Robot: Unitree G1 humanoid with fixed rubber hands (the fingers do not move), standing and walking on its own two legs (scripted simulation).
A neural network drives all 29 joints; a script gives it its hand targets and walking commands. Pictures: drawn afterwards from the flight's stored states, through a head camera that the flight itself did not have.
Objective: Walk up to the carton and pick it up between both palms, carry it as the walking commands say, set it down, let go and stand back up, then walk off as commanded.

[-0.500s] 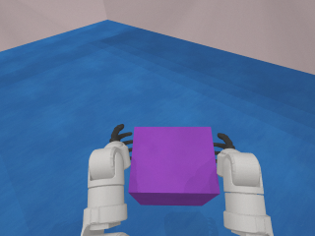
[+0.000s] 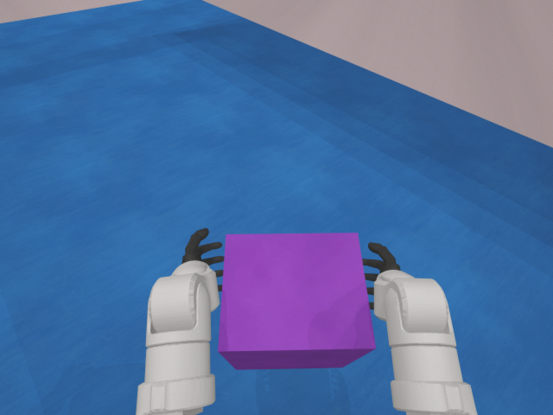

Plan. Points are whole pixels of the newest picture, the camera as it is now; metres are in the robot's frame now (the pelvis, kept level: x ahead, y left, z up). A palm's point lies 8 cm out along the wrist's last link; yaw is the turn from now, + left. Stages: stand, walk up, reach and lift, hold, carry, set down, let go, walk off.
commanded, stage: carry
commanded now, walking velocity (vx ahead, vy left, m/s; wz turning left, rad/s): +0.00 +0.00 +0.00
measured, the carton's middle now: (290, 308) +0.31 +0.01 -0.03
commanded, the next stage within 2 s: none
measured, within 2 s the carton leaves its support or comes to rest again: neither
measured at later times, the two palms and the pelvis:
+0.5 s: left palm (224, 321) +0.24 +0.10 +0.06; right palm (430, 376) +0.19 -0.16 +0.03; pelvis -0.07 -0.02 +0.00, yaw +0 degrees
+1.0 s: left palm (203, 323) +0.24 +0.12 +0.06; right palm (410, 370) +0.20 -0.14 +0.02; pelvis -0.06 -0.01 -0.01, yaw +0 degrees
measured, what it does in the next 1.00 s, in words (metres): steps on the spot: right foot, then left foot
